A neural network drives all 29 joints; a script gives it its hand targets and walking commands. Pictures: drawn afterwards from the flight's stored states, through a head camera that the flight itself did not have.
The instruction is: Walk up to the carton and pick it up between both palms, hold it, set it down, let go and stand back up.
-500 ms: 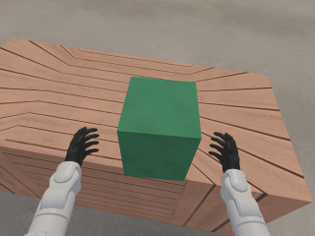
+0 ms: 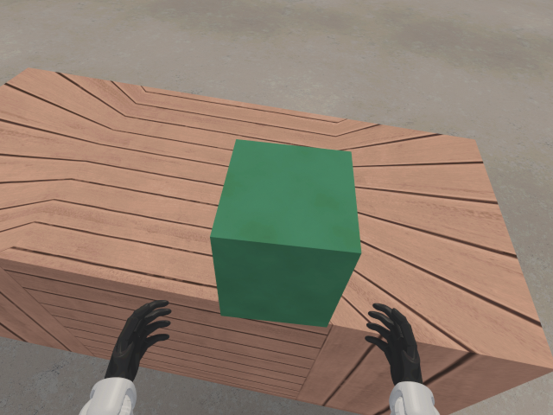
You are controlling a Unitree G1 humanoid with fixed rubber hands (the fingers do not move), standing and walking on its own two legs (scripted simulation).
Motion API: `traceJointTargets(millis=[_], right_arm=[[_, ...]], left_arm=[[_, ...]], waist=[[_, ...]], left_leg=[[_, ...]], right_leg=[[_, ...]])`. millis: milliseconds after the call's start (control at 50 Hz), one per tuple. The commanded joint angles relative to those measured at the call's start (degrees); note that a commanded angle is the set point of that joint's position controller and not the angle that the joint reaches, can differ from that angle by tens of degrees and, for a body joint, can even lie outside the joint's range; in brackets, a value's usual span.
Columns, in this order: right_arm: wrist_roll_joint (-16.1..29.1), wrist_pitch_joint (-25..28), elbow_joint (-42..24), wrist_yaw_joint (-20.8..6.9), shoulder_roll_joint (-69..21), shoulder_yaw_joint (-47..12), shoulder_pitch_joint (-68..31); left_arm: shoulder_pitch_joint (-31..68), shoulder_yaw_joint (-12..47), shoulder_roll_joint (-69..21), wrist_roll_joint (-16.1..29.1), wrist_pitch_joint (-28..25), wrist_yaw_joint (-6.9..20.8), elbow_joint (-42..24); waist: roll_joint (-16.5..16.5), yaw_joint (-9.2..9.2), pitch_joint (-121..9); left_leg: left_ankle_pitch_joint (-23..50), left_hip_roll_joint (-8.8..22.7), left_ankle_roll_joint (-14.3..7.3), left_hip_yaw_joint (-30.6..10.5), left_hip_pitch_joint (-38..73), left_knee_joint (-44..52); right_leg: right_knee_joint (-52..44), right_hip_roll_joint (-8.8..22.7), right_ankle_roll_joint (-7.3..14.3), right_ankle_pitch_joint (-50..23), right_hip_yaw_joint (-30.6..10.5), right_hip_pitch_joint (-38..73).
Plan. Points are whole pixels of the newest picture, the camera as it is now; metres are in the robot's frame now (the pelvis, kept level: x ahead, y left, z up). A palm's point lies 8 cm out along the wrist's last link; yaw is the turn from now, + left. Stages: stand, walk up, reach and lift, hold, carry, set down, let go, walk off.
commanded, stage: set down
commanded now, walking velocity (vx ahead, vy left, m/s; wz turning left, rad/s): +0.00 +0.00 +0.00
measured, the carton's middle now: (283, 237) +0.41 -0.01 -0.01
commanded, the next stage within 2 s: let go in 1.02 s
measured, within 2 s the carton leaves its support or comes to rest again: neither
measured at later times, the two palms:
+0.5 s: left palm (124, 386) +0.18 +0.21 -0.06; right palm (411, 399) +0.17 -0.20 -0.06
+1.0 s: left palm (116, 405) +0.16 +0.22 -0.08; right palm out of the picture +0.15 -0.22 -0.08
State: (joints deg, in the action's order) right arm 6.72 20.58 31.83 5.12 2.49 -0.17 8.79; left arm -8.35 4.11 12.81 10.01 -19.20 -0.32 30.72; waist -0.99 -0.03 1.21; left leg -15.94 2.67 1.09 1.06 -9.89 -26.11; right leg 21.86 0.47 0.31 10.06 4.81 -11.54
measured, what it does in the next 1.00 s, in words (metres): stands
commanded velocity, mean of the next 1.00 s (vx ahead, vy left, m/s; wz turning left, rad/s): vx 0.00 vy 0.00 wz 0.00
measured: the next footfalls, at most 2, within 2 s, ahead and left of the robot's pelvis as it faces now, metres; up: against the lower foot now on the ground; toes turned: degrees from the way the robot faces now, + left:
none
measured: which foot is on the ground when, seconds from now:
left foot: down 0.00-1.00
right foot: down 0.00-1.00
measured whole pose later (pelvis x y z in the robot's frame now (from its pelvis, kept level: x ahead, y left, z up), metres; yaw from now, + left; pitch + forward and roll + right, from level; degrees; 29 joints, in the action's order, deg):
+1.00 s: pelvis +0.01 +0.00 +0.00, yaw -2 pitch -4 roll -1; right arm -0.1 13.0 42.3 -0.7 8.3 1.8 11.8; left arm -13.5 0.8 11.8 1.4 5.7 -0.8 28.0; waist -0.1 -1.6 4.9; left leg -15.4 2.9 1.1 3.6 -2.0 -21.3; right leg 19.6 0.0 0.2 10.0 2.4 -5.8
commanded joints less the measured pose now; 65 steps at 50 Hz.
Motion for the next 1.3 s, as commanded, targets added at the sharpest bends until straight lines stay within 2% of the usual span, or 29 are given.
traceJointTargets(millis=[0,80,220,420,560,720,960,1100,1200,1280], right_arm=[[-0.05,6.50,2.70,-2.47,5.90,3.05,-8.02],[-0.62,8.29,-1.71,-3.34,6.78,2.55,-10.80],[-1.94,5.65,2.43,-4.07,6.68,2.44,-8.55],[-3.81,0.11,2.85,-3.63,7.99,3.08,-5.98],[-4.86,-2.45,1.09,-4.15,8.58,3.47,-4.09],[-5.47,-3.65,1.26,-4.92,9.70,3.63,-1.92],[-6.95,-5.40,3.31,-5.64,12.42,4.16,-0.49],[-8.96,-5.34,4.42,-6.15,13.43,5.89,-3.41],[-7.96,-4.57,5.65,-6.27,13.14,4.87,-2.32],[-7.83,-4.77,5.89,-6.23,13.42,4.52,-2.39]], left_arm=[[8.38,-3.84,5.17,-3.94,-3.89,0.08,-4.27],[10.47,-1.20,6.49,-0.81,-4.34,-1.80,-8.60],[7.92,-1.61,6.34,-1.16,0.92,-2.21,-5.02],[4.92,-3.65,5.16,-4.38,10.54,-1.27,-5.86],[3.56,-4.57,5.30,-6.04,14.70,-1.46,-9.66],[1.11,-4.89,5.10,-7.23,18.08,-1.41,-11.63],[-1.32,-5.78,4.47,-9.00,23.41,-0.64,-10.96],[2.42,-5.34,5.37,-8.74,25.32,-1.14,-12.24],[0.87,-5.78,5.30,-9.13,24.68,-1.18,-11.42],[0.41,-6.01,5.06,-9.44,25.28,-0.82,-10.35]], waist=[[5.55,-0.26,-7.84],[4.43,-0.12,-9.26],[3.31,-1.05,-6.28],[1.64,-1.92,-2.55],[2.48,-1.81,-2.72],[3.25,-1.61,-3.56],[2.46,-1.44,-2.76],[2.20,-0.75,-3.59],[1.78,-0.73,-4.57],[1.47,-0.84,-3.78]], left_leg=[[14.84,-1.96,2.26,-0.48,-2.50,2.66],[10.34,-1.92,1.19,0.53,-5.33,3.52],[6.64,-2.07,0.52,1.66,-6.57,5.73],[10.41,-2.45,0.83,3.42,-1.58,8.12],[13.03,-2.39,1.07,3.91,-0.28,8.25],[16.21,-2.27,1.39,3.95,1.10,7.83],[19.70,-2.27,1.53,3.73,3.15,7.34],[15.51,-1.56,1.09,3.93,1.94,6.16],[17.27,-2.30,1.22,3.96,2.04,5.76],[16.69,-2.58,1.10,3.95,2.31,6.21]], right_leg=[[0.78,-1.27,2.90,-5.22,-5.59,11.11],[2.13,-1.17,2.71,-4.98,-6.11,12.95],[1.41,-0.65,3.06,-3.72,-6.62,14.38],[-2.52,-1.12,2.45,-3.48,-5.65,13.65],[-3.27,-1.12,2.10,-5.24,-5.36,13.87],[-3.37,-1.37,1.92,-7.61,-4.81,13.86],[-3.89,-2.18,1.53,-9.15,-3.39,13.10],[-2.31,-2.04,1.35,-8.32,-2.89,11.05],[-1.93,-1.77,1.15,-12.29,-3.49,13.27],[-2.42,-1.76,1.07,-11.63,-3.46,13.24]])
